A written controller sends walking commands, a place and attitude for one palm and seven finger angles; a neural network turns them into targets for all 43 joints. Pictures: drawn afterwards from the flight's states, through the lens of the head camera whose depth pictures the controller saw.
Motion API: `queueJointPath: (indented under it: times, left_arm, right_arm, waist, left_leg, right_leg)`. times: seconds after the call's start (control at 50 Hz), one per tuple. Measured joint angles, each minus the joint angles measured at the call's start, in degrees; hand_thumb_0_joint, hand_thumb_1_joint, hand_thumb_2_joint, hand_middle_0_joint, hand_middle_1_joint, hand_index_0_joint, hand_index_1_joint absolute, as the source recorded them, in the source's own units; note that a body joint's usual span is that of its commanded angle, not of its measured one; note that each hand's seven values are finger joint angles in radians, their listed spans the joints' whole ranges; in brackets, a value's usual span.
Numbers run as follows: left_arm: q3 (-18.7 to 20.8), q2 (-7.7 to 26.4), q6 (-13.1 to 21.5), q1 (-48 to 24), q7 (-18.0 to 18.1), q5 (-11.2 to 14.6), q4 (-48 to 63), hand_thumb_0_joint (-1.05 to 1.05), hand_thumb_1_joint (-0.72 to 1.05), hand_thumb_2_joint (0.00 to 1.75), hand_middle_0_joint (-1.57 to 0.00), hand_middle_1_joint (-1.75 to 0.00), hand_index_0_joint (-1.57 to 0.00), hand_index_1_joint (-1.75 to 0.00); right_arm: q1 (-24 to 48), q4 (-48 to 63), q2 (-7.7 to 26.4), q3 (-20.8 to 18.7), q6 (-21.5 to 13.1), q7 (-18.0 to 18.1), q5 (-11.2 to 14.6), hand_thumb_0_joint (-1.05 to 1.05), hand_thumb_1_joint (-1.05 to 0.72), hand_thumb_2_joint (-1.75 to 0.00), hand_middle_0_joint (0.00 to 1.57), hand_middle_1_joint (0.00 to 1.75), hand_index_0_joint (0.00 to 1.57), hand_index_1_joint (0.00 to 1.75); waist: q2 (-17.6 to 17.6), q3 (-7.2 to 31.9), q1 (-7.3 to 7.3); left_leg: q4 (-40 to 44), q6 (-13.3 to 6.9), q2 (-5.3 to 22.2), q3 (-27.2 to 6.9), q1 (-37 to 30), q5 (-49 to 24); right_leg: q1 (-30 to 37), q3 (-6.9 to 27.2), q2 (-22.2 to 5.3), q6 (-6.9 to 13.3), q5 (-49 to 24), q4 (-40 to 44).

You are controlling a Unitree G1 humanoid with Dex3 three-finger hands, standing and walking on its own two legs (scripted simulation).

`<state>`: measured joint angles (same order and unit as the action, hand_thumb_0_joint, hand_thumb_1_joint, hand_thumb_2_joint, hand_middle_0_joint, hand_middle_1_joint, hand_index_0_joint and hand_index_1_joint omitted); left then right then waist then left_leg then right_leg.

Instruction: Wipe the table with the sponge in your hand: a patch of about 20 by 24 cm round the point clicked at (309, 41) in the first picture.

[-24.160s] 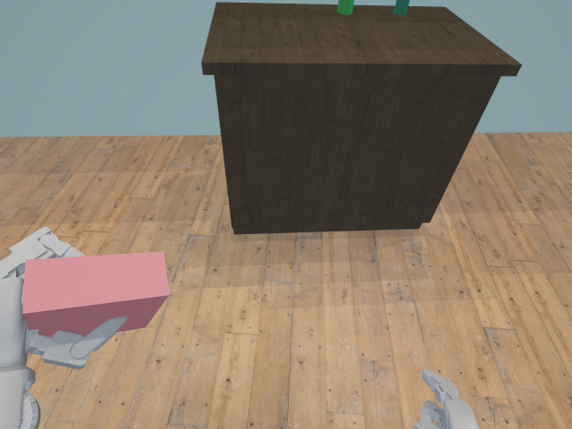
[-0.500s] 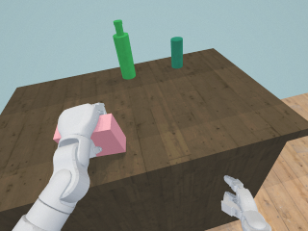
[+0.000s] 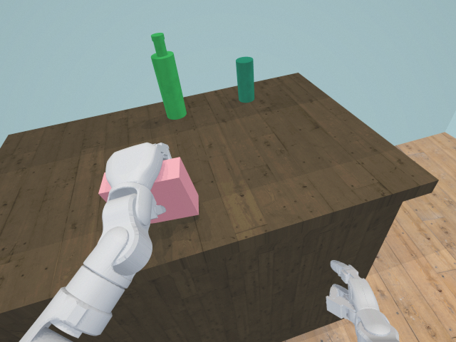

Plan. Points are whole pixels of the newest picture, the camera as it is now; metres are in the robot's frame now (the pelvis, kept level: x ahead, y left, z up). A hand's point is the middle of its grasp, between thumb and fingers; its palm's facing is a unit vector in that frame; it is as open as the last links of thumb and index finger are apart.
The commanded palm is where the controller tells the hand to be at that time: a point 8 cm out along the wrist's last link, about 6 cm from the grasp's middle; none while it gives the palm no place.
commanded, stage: wipe forward along the third lane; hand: left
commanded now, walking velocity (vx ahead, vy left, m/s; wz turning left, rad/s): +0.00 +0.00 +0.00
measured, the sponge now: (157, 200) +0.33 +0.19 +0.11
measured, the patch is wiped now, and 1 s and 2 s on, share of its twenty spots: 0.95 1.00 1.00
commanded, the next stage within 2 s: wipe back along the third lane in 1.42 s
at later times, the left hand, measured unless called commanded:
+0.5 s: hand (150, 168) +0.37 +0.21 +0.15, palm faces +0.02 -0.06 -1.00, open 8.9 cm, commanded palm +0.35 +0.21 +0.18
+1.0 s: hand (149, 155) +0.42 +0.23 +0.14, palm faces -0.02 -0.04 -1.00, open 8.9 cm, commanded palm +0.39 +0.23 +0.17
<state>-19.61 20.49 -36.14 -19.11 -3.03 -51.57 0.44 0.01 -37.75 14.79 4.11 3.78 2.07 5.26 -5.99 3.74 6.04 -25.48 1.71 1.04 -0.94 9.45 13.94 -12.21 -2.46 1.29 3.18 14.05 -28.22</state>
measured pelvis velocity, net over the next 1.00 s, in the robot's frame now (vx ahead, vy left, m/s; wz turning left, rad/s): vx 0.00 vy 0.01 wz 0.00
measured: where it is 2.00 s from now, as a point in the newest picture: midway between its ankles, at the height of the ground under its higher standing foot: outside the picture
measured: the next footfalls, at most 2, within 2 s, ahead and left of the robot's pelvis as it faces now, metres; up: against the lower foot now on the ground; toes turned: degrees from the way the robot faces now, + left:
none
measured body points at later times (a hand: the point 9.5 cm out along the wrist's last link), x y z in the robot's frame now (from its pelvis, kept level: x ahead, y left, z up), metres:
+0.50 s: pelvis +0.00 +0.00 +0.00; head -0.02 -0.05 +0.45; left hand +0.37 +0.21 +0.20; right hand +0.22 -0.23 -0.10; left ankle +0.00 +0.15 -0.74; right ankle +0.02 -0.08 -0.74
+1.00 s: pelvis +0.00 +0.01 +0.00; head -0.01 -0.02 +0.45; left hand +0.41 +0.23 +0.20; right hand +0.18 -0.23 -0.11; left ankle +0.00 +0.15 -0.74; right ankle +0.02 -0.08 -0.74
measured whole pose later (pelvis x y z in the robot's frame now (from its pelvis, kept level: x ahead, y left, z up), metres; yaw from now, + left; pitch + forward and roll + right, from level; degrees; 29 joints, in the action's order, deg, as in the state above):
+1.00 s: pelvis +0.00 +0.01 +0.00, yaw +0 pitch +3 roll +1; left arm -13.0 20.0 -27.4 -42.7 -2.8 -56.1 -40.4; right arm -7.8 -40.8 15.8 2.6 4.5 4.7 4.9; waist -4.2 6.6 1.5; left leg -24.6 1.0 0.8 -0.5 14.9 13.1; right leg -17.1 -2.0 1.1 2.4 12.3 -26.0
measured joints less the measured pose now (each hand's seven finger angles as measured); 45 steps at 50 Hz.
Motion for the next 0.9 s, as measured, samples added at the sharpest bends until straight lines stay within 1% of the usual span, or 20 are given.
queueJointPath:
  times: [0.22, 0.3, 0.42, 0.48, 0.56, 0.68, 0.9]
  left_arm:
    - [0.32, -0.31, -0.95, -7.48, -1.36, -2.13, -12.71, -0.03, -0.45, 1.12, -0.82, -1.48, -0.89, -1.38]
    - [1.17, -0.65, -0.78, -8.92, -2.06, -2.34, -15.51, -0.03, -0.45, 1.12, -0.82, -1.48, -0.89, -1.38]
    - [2.55, -0.46, 1.08, -12.00, -2.80, -2.85, -20.38, -0.03, -0.45, 1.13, -0.82, -1.48, -0.89, -1.38]
    - [3.62, -0.16, 2.34, -12.87, -2.87, -3.09, -22.24, -0.03, -0.45, 1.13, -0.83, -1.48, -0.89, -1.38]
    - [4.04, -0.26, 3.63, -14.54, -2.67, -3.35, -25.17, -0.03, -0.46, 1.13, -0.83, -1.47, -0.89, -1.38]
    - [4.88, -0.35, 5.58, -16.82, -1.85, -3.64, -29.29, -0.02, -0.47, 1.14, -0.83, -1.47, -0.90, -1.38]
    - [5.78, -0.77, 7.42, -21.35, -0.27, -4.21, -36.95, -0.01, -0.48, 1.16, -0.83, -1.46, -0.90, -1.39]
  right_arm:
    - [-1.05, -1.12, 0.69, -0.29, -0.38, 0.98, 0.11, 0.01, -0.90, -0.90, 0.20, 0.30, 0.20, 0.30]
    - [-1.75, -1.84, 0.95, -0.39, -0.42, 1.08, -0.05, 0.01, -0.90, -0.90, 0.20, 0.30, 0.20, 0.30]
    - [-3.00, -2.37, 1.01, -0.39, -0.58, 1.80, -0.21, 0.01, -0.90, -0.90, 0.20, 0.30, 0.20, 0.30]
    - [-3.70, -2.23, 1.05, -0.51, -0.45, 1.94, -0.29, 0.01, -0.90, -0.90, 0.20, 0.30, 0.20, 0.30]
    - [-4.79, -2.32, 1.29, -0.71, -0.44, 2.26, -0.24, 0.01, -0.90, -0.90, 0.20, 0.30, 0.20, 0.30]
    - [-6.20, -2.64, 1.35, -1.07, -0.28, 2.51, -0.28, 0.01, -0.90, -0.90, 0.20, 0.30, 0.20, 0.30]
    - [-7.28, -3.25, 1.20, -1.32, 0.50, 2.61, -0.25, 0.01, -0.90, -0.90, 0.20, 0.30, 0.20, 0.30]
  waist:
    - [0.22, 0.44, -1.52]
    - [0.16, 0.73, -1.79]
    - [0.56, 0.92, -2.22]
    - [0.63, 1.09, -2.55]
    - [0.70, 1.36, -2.81]
    - [0.94, 1.90, -3.19]
    - [1.50, 2.51, -3.92]
  left_leg:
    - [0.51, 0.05, 0.18, 0.09, 0.86, -0.44]
    - [0.56, -0.15, 0.15, 0.15, 1.08, -0.39]
    - [0.53, -0.25, 0.18, 0.01, 1.71, -0.40]
    - [0.58, -0.16, 0.24, 0.07, 2.10, -0.44]
    - [0.56, -0.22, 0.18, -0.01, 2.72, -0.47]
    - [0.68, -0.26, 0.11, 0.00, 3.52, -0.56]
    - [0.86, -0.54, -0.16, 0.28, 4.69, -0.78]
  right_leg:
    - [-1.11, 0.07, 0.20, 0.28, -0.29, 0.10]
    - [-1.39, 0.14, 0.18, 0.23, -0.22, 0.05]
    - [-1.89, 0.01, 0.22, 0.24, -0.29, 0.21]
    - [-2.24, 0.07, 0.28, 0.23, -0.45, 0.42]
    - [-2.69, 0.00, 0.21, 0.10, -0.57, 0.66]
    - [-3.30, 0.03, 0.15, -0.10, -0.88, 1.19]
    - [-4.27, 0.33, -0.11, -0.61, -1.46, 1.92]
